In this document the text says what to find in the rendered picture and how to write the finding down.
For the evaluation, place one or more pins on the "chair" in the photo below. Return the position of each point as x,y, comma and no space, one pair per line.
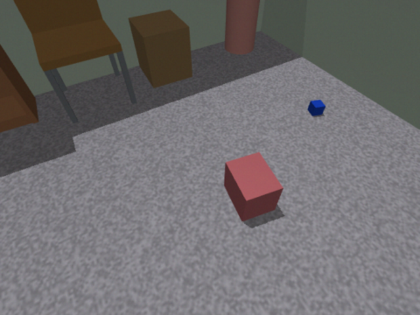
67,32

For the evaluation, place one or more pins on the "bookshelf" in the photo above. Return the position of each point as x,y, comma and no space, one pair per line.
17,103

